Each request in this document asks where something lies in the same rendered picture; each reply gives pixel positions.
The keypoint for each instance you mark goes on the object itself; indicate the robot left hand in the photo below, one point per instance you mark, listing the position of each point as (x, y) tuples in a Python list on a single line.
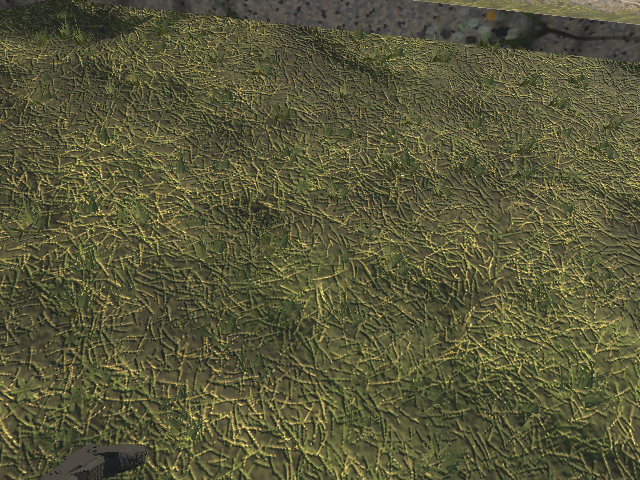
[(95, 463)]

